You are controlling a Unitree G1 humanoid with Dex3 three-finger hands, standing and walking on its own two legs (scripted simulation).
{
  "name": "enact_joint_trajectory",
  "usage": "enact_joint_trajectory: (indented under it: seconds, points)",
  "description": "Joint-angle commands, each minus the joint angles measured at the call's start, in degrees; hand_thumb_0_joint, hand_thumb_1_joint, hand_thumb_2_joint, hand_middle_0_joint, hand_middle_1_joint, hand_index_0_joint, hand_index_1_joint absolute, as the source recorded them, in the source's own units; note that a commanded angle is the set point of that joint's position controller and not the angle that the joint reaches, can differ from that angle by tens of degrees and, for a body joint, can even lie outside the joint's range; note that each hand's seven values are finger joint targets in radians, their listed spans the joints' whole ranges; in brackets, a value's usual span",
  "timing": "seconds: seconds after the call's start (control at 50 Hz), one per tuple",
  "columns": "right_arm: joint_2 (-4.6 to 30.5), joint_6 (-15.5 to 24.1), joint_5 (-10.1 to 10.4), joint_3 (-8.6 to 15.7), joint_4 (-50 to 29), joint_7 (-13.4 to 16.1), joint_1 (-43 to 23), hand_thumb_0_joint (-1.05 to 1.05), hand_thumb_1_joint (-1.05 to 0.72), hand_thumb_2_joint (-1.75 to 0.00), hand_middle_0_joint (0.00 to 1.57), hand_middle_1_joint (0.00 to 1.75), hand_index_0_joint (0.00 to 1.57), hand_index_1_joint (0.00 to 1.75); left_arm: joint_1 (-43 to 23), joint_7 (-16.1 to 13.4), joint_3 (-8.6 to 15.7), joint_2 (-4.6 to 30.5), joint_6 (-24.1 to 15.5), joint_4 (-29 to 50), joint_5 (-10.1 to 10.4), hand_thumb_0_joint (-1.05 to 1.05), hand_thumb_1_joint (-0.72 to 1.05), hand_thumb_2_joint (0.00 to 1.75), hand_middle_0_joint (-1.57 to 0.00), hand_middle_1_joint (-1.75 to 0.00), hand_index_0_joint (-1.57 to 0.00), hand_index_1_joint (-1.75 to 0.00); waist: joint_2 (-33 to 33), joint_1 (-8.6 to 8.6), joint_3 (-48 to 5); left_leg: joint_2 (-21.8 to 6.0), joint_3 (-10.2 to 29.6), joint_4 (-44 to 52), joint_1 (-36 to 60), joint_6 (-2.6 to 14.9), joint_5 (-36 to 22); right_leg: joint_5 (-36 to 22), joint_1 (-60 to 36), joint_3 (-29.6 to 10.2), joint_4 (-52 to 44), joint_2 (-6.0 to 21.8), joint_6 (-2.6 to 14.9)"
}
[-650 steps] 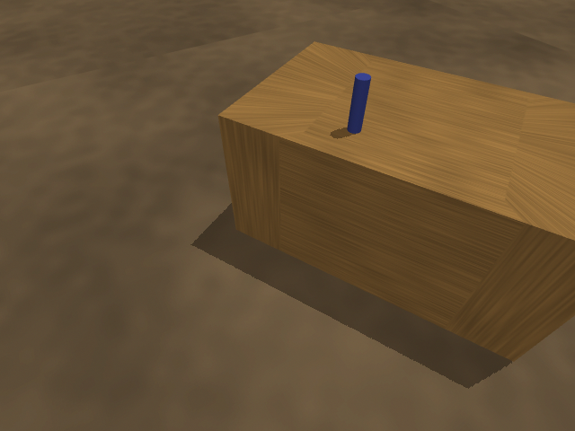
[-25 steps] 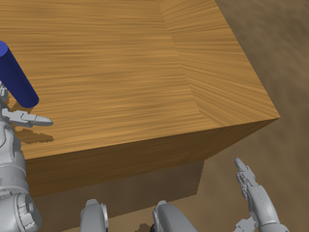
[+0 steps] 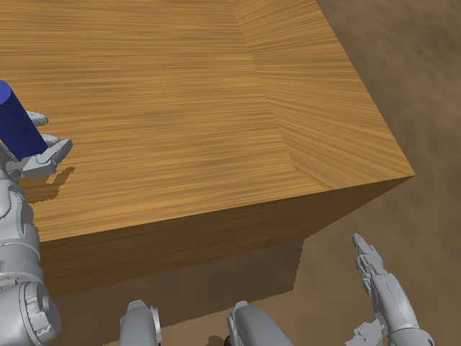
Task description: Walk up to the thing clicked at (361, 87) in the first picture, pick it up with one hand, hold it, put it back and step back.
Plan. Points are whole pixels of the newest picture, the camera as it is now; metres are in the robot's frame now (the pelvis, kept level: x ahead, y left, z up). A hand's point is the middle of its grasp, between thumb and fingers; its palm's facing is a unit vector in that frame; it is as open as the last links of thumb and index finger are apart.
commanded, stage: close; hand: left
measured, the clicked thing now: (20, 135) +0.48 +0.26 +0.03
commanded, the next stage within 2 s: settle in 0.02 s
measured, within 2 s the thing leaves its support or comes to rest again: leaves its support in 0.30 s
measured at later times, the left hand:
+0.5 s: hand (17, 137) +0.47 +0.26 +0.03, palm faces +0.28 -0.96 +0.00, open 5.9 cm
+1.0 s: hand (9, 114) +0.48 +0.26 +0.07, palm faces +0.28 -0.96 +0.00, open 5.9 cm
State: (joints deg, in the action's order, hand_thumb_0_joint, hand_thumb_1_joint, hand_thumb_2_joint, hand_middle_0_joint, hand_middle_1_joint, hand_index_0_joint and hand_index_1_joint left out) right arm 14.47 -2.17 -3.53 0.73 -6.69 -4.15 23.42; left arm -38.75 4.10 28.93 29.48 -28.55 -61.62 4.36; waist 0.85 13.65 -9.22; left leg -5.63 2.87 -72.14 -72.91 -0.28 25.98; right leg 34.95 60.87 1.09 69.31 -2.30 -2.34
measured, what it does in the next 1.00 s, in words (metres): stands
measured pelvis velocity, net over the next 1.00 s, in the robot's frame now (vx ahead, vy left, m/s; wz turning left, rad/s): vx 0.01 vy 0.00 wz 0.01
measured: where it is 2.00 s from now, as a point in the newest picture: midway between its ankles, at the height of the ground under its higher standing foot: outside the picture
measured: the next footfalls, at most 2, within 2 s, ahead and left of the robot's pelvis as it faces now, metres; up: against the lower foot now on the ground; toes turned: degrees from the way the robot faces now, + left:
none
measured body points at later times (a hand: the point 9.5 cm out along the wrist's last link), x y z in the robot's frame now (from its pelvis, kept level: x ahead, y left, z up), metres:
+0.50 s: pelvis +0.00 +0.00 +0.01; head +0.12 +0.06 +0.44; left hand +0.45 +0.31 +0.04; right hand +0.16 -0.24 +0.02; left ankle +0.06 +0.12 -0.62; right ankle -0.02 -0.15 -0.62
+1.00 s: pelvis +0.01 +0.00 +0.03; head +0.13 +0.05 +0.46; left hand +0.46 +0.31 +0.08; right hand +0.17 -0.25 +0.02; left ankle +0.06 +0.12 -0.62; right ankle -0.02 -0.15 -0.62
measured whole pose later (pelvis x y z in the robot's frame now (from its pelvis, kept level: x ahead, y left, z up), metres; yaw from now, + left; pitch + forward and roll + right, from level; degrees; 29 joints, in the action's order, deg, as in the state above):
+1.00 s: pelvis +0.01 +0.00 +0.03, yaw +1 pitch +22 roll -4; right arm 13.4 -4.2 -2.2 1.0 0.1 -2.2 21.9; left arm -39.6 3.7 26.1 28.5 -22.8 -56.9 5.0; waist 0.5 10.9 -8.1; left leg -5.2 1.4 -64.6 -63.0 -0.1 23.9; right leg 32.3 51.6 0.1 61.8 -1.7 -2.5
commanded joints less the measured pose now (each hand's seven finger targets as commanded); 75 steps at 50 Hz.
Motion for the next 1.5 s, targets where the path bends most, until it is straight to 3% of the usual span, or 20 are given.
enact_joint_trajectory:
  seconds: [0.0,0.04,0.12,0.2,0.28,0.34,0.38,0.4,0.5,0.58,0.66,0.82,0.88,0.94,1.06,1.12,1.24,1.38,1.42,1.48]
  points:
    - [9.64,3.02,0.15,6.95,-9.58,0.98,5.05,0.00,0.53,-0.05,0.05,0.05,0.05,0.05,-17.29,-0.53,-0.88,11.02,-4.87,11.62,-0.08,0.00,0.29,0.97,-1.33,-1.20,-1.34,-1.19,-13.11,-0.02,-27.85,1.40,1.07,6.58,35.55,1.25,-19.38,-21.72,-1.59,1.72,-7.67,-1.46,2.55]
    - [10.22,2.91,0.30,7.35,-10.48,1.00,3.88,0.00,0.53,-0.05,0.05,0.05,0.05,0.05,-16.91,-0.43,0.92,14.18,-5.39,13.26,-0.11,0.00,0.39,1.10,-1.39,-1.28,-1.39,-1.28,-14.63,-0.89,-28.36,1.45,1.24,6.93,36.00,0.93,-19.16,-21.05,-2.23,1.64,-7.47,-1.41,2.68]
    - [8.98,2.39,0.20,6.06,-9.15,0.81,4.27,0.00,0.53,-0.06,0.05,0.05,0.05,0.05,-16.94,-0.56,3.05,15.26,-5.35,14.22,0.44,0.00,0.52,1.35,-1.43,-1.45,-1.42,-1.48,-14.85,-1.70,-27.21,1.56,0.84,6.72,33.98,1.05,-18.77,-21.33,-2.79,1.23,-7.51,-1.22,2.57]
    - [8.33,2.50,-0.08,5.55,-10.69,0.76,3.62,0.00,0.53,-0.06,0.05,0.05,0.05,0.05,-20.12,-0.37,0.09,12.87,-5.17,17.36,0.11,0.00,0.70,1.49,-1.48,-1.51,-1.47,-1.54,-17.66,-1.39,-29.91,1.52,0.72,7.04,37.11,0.84,-19.06,-21.17,-3.10,1.06,-7.96,-1.10,2.73]
    - [9.56,2.35,0.14,6.61,-10.67,1.37,3.21,0.00,0.53,-0.06,0.05,0.05,0.05,0.05,-20.72,-0.61,0.72,15.46,-4.17,20.09,0.12,0.00,0.66,1.48,-1.52,-1.55,-1.51,-1.57,-17.64,-2.16,-30.78,1.55,0.62,8.37,38.11,0.73,-16.98,-19.96,-4.57,0.90,-8.95,-1.06,2.70]
    - [8.63,1.89,0.48,5.86,-9.78,1.62,3.70,0.00,0.53,-0.06,0.05,0.05,0.05,0.05,-20.21,-0.71,-0.57,13.98,-2.87,19.28,0.25,0.00,0.52,1.43,-1.51,-1.54,-1.50,-1.56,-16.52,-2.02,-29.62,1.60,0.48,9.15,37.83,0.80,-16.57,-20.30,-5.50,0.82,-9.88,-1.03,2.54]
    - [8.26,1.74,0.60,5.66,-8.14,1.79,3.01,0.00,0.53,-0.06,0.05,0.05,0.05,0.05,-18.46,-0.31,-1.76,11.60,-1.67,15.55,0.65,0.00,0.53,1.44,-1.50,-1.54,-1.49,-1.56,-14.21,-1.58,-26.32,1.35,0.68,9.77,37.05,1.00,-15.53,-19.22,-4.19,1.19,-10.55,-1.27,2.42]
    - [9.20,1.60,0.68,6.40,-7.98,1.94,3.63,0.00,0.53,-0.06,0.05,0.05,0.05,0.05,-19.95,-0.49,-0.27,13.53,-1.64,17.97,0.96,0.00,0.55,1.44,-1.49,-1.53,-1.49,-1.55,-14.87,-1.68,-26.83,1.21,0.86,10.31,37.57,0.81,-15.90,-19.19,-4.21,1.48,-10.41,-1.27,2.63]
    - [8.17,1.41,0.85,5.40,-6.91,1.89,2.03,0.00,0.55,-0.05,0.05,0.05,0.05,0.05,-20.20,-0.83,-1.40,11.66,-0.43,16.05,0.73,0.00,0.57,1.45,-1.47,-1.52,-1.47,-1.54,-13.17,-2.46,-23.39,1.22,0.80,12.44,37.62,0.56,-13.58,-17.12,-4.30,1.69,-11.52,-1.17,2.75]
    - [9.74,1.55,1.06,7.40,-7.12,2.18,2.16,0.00,0.55,-0.05,0.05,0.05,0.05,0.05,-21.35,-0.41,-1.39,12.61,-0.29,16.39,0.84,0.00,0.56,1.44,-1.47,-1.52,-1.47,-1.54,-12.51,-2.01,-25.40,1.11,0.81,12.88,39.45,0.70,-14.84,-18.38,-5.96,1.74,-12.09,-1.19,2.69]
    - [7.79,1.43,1.24,5.14,-6.48,2.19,2.30,0.00,0.55,-0.05,0.05,0.05,0.05,0.05,-22.45,0.14,-1.73,12.72,0.09,17.74,1.26,0.00,0.55,1.44,-1.46,-1.51,-1.46,-1.53,-12.74,-2.92,-27.83,1.31,0.40,12.79,40.96,0.94,-17.81,-21.01,-8.05,1.31,-12.81,-1.02,2.43]
    - [8.60,0.97,1.05,6.53,-1.92,2.65,1.80,0.00,0.55,-0.05,0.05,0.05,0.05,0.05,-24.20,-0.90,-0.73,14.73,0.68,18.40,1.06,0.00,0.59,1.47,-1.46,-1.53,-1.46,-1.55,-14.49,-3.81,-25.72,1.46,-0.15,13.88,41.43,0.80,-17.04,-20.62,-8.84,0.94,-14.19,-0.73,2.51]
    - [7.97,1.13,1.29,5.47,-3.71,2.66,0.66,0.00,0.55,-0.05,0.05,0.05,0.05,0.05,-24.39,-0.87,-2.11,13.40,1.03,18.90,0.94,0.00,0.61,1.46,-1.45,-1.52,-1.45,-1.54,-12.82,-3.13,-25.57,1.58,-0.38,14.38,41.41,1.05,-16.25,-20.71,-9.74,0.69,-15.02,-0.63,2.25]
    - [7.01,1.17,1.56,4.32,-3.22,2.59,-0.27,0.00,0.55,-0.05,0.05,0.05,0.05,0.05,-23.90,-0.23,-2.07,12.94,1.66,18.15,1.41,0.00,0.57,1.46,-1.45,-1.52,-1.45,-1.54,-12.01,-3.86,-26.37,1.72,-0.58,14.22,41.45,1.29,-18.12,-22.65,-11.32,0.52,-15.48,-0.57,2.04]
    - [8.71,1.03,1.62,6.58,-2.39,2.80,-0.17,0.00,0.56,-0.05,0.05,0.05,0.05,0.05,-23.80,0.34,-2.43,13.22,2.89,17.41,1.53,0.00,0.62,1.48,-1.46,-1.53,-1.46,-1.55,-10.88,-3.15,-27.67,1.64,-1.01,13.57,43.14,1.76,-22.77,-27.87,-12.55,0.18,-15.93,-0.49,1.59]
    - [7.42,0.79,1.63,5.36,-0.24,2.66,0.52,0.00,0.56,-0.05,0.05,0.05,0.05,0.05,-23.99,0.34,-2.27,12.81,2.90,17.17,1.77,0.00,0.61,1.47,-1.46,-1.53,-1.46,-1.55,-11.05,-3.93,-27.37,1.63,-1.00,13.75,43.45,1.69,-24.16,-28.65,-12.88,0.42,-15.77,-0.56,1.69]
    - [7.19,0.79,1.55,4.98,-0.18,2.48,-1.35,0.00,0.56,-0.05,0.05,0.05,0.05,0.05,-26.20,-0.09,-1.85,13.91,2.89,20.09,1.63,0.00,0.61,1.48,-1.45,-1.53,-1.46,-1.55,-13.26,-4.77,-26.69,1.58,-0.66,15.59,44.67,1.06,-21.55,-24.81,-12.55,0.85,-16.63,-0.57,2.16]
    - [9.68,0.71,1.73,8.25,-0.47,3.02,-1.20,0.00,0.56,-0.05,0.05,0.05,0.05,0.05,-24.04,-0.37,-2.95,12.20,4.47,20.07,1.39,0.00,0.68,1.42,-1.42,-1.50,-1.44,-1.50,-12.25,-4.18,-28.43,1.27,-0.39,16.93,47.92,1.05,-22.04,-24.64,-13.38,1.03,-17.74,-0.68,2.22]
    - [7.87,0.74,1.85,6.47,0.77,2.86,-1.03,0.00,0.56,-0.05,0.05,0.05,0.05,0.05,-22.83,-0.21,-4.02,9.70,5.03,19.59,1.94,0.00,0.65,1.41,-1.41,-1.50,-1.44,-1.49,-13.11,-5.21,-26.31,1.08,-0.07,17.91,48.22,0.45,-22.35,-23.48,-12.82,1.56,-17.97,-0.83,2.56]
    - [8.10,1.01,2.33,7.05,0.72,3.25,-1.28,0.00,0.56,-0.05,0.05,0.05,0.05,0.05,-23.00,-0.62,-3.96,10.60,5.31,23.94,2.45,0.00,0.66,1.43,-1.43,-1.52,-1.45,-1.51,-11.99,-5.95,-27.41,1.20,-0.48,18.11,49.02,0.70,-24.41,-26.09,-15.82,1.37,-18.42,-0.75,2.27]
